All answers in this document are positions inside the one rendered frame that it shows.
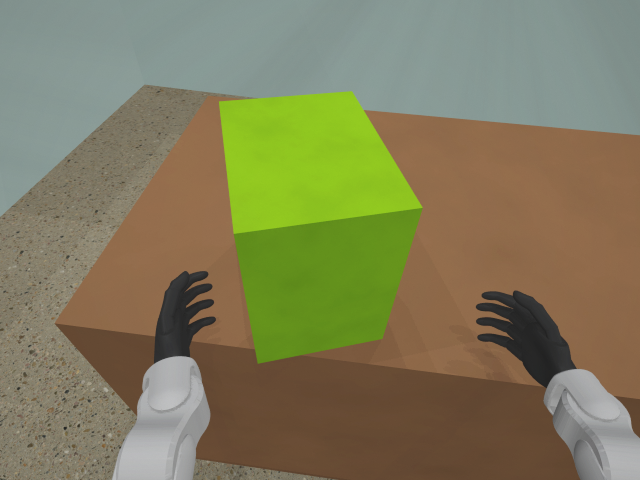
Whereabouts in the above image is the pedestal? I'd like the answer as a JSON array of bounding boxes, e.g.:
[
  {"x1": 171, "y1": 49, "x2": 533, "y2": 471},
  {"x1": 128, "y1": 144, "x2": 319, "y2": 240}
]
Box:
[{"x1": 54, "y1": 96, "x2": 640, "y2": 480}]

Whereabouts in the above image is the robot left forearm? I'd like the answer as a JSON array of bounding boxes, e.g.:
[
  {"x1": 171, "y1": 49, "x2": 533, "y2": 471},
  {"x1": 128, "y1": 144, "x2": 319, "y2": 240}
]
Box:
[{"x1": 112, "y1": 356, "x2": 210, "y2": 480}]

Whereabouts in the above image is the robot right hand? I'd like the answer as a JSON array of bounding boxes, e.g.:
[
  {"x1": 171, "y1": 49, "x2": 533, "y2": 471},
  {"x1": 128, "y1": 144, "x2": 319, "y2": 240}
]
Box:
[{"x1": 476, "y1": 290, "x2": 577, "y2": 388}]

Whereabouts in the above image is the robot right forearm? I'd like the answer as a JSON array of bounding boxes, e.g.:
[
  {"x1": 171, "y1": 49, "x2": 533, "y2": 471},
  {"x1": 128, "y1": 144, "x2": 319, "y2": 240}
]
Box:
[{"x1": 544, "y1": 369, "x2": 640, "y2": 480}]

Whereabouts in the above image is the carton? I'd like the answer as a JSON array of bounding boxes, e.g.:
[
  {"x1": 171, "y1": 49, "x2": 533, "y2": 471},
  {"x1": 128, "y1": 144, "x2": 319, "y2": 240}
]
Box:
[{"x1": 219, "y1": 91, "x2": 423, "y2": 364}]

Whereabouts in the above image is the robot left hand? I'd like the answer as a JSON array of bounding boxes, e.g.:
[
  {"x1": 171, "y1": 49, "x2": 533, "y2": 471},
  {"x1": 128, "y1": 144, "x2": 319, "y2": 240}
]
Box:
[{"x1": 154, "y1": 271, "x2": 216, "y2": 364}]

